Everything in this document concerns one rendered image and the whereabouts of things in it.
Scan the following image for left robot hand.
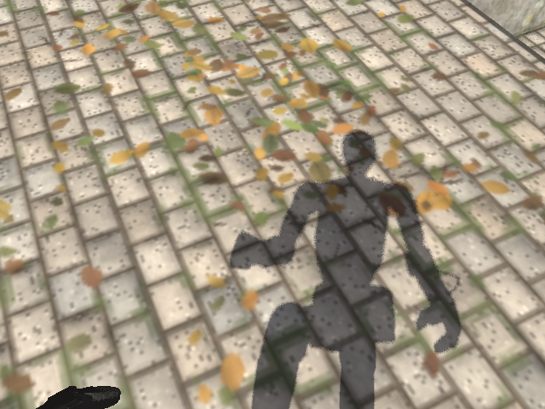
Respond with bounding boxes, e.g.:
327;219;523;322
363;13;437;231
36;386;121;409

